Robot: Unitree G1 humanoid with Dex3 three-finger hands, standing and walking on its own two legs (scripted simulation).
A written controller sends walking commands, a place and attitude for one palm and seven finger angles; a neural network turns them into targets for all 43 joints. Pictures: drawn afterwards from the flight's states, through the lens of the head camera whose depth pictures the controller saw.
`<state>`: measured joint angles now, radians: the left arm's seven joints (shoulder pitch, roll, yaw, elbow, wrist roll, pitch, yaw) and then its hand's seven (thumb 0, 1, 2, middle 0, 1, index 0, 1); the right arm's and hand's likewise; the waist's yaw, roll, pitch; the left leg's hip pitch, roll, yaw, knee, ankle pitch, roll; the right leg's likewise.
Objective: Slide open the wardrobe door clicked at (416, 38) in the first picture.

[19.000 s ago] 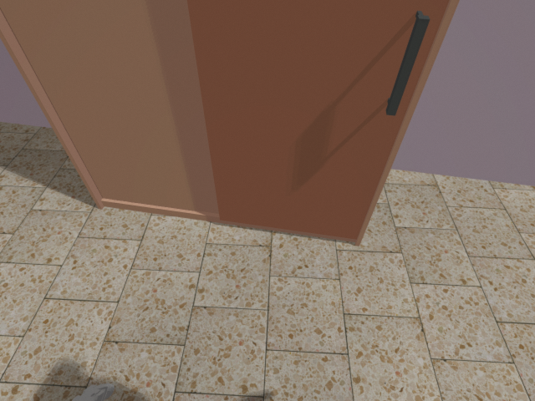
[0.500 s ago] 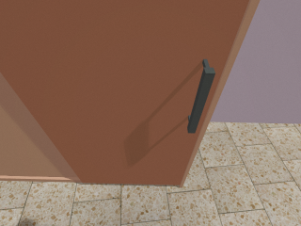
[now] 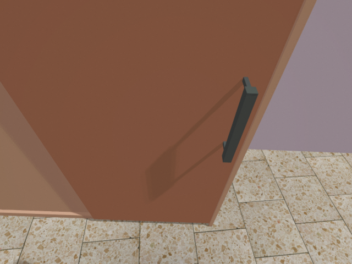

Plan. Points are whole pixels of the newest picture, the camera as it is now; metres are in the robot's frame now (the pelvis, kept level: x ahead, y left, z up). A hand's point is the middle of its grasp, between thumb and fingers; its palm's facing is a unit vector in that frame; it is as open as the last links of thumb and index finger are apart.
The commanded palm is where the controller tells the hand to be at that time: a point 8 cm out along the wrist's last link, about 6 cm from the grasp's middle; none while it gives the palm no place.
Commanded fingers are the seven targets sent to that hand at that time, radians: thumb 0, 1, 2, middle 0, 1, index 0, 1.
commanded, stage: look again from close up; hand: right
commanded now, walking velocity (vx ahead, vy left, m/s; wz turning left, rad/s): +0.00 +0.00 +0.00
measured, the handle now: (235, 124) +0.44 -0.12 +0.09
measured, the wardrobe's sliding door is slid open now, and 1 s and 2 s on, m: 0.00 0.00 0.00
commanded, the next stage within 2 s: raise the hand with hooked fingers in 0.36 s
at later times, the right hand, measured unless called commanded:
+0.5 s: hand out of the picture +0.01 -0.16 -0.17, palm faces +0.07 +0.98 -0.19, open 7.3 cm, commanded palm +0.10 -0.21 -0.07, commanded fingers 0.00 -0.83 -0.87 0.20 0.34 0.20 0.34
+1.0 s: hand out of the picture +0.14 -0.20 -0.02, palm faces +0.10 +0.99 -0.05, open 9.3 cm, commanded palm +0.14 -0.25 -0.01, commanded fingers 0.00 -0.25 -0.62 0.25 0.72 0.25 0.72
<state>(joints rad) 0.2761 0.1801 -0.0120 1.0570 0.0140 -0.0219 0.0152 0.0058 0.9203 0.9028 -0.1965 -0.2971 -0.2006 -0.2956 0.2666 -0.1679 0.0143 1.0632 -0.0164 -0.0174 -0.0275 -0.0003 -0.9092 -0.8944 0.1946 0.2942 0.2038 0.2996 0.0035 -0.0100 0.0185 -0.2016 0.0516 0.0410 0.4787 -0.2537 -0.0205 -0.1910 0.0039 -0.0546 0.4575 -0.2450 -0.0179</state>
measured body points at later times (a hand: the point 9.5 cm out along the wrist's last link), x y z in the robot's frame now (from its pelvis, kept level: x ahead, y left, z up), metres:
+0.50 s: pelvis +0.00 +0.01 +0.00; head +0.02 +0.01 +0.45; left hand +0.01 +0.23 -0.16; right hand +0.01 -0.21 -0.15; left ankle +0.00 +0.13 -0.74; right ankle +0.00 -0.11 -0.74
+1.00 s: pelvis -0.02 +0.02 -0.07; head +0.02 +0.00 +0.38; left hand +0.23 +0.24 -0.10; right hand +0.13 -0.25 -0.02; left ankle +0.00 +0.13 -0.74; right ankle +0.00 -0.11 -0.74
